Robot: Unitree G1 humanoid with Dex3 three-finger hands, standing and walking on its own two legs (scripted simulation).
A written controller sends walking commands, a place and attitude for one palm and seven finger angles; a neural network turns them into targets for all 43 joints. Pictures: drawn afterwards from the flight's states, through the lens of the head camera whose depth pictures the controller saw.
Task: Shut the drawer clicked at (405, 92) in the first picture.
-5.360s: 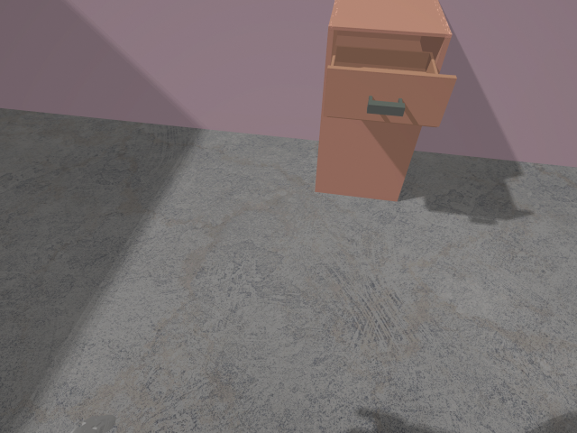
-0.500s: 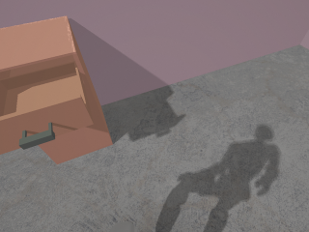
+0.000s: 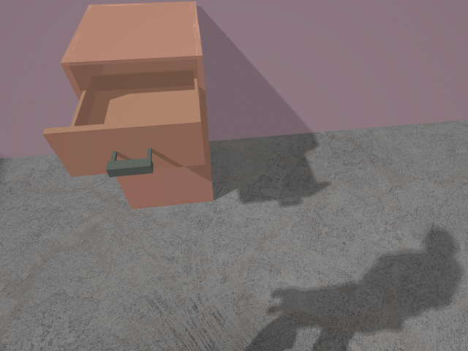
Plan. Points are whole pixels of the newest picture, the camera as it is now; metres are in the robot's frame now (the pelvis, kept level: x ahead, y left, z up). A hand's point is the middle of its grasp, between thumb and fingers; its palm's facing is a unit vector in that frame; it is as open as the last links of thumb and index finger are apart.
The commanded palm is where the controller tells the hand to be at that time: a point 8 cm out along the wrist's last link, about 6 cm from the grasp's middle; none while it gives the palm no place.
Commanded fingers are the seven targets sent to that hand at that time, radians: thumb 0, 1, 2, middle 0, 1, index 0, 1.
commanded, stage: turn to face it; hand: left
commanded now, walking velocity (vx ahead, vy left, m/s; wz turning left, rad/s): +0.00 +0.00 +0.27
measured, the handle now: (131, 160) +0.55 +0.30 -0.07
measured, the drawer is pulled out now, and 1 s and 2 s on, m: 0.30 0.30 0.30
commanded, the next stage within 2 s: take the last steps up to it in 0.16 s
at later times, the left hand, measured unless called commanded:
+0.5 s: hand out of the picture -0.05 +0.18 -0.16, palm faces +0.24 -0.94 -0.23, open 7.3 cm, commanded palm none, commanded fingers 0.00 0.90 0.90 -0.20 -0.30 -0.20 -0.30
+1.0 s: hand (137, 348) +0.15 +0.20 -0.17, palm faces +0.14 -0.97 -0.19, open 7.4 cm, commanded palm none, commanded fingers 0.00 0.90 0.90 -0.20 -0.30 -0.20 -0.30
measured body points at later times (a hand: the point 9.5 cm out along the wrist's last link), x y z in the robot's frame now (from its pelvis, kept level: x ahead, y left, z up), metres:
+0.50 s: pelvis -0.03 -0.01 +0.00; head -0.02 -0.01 +0.45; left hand -0.06 +0.23 -0.15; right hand +0.06 -0.25 -0.15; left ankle -0.07 +0.12 -0.72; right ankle +0.01 -0.13 -0.74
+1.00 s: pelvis +0.09 +0.01 -0.01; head +0.11 +0.00 +0.44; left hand +0.14 +0.25 -0.15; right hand +0.00 -0.20 -0.16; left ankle -0.06 +0.11 -0.74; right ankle +0.21 -0.08 -0.72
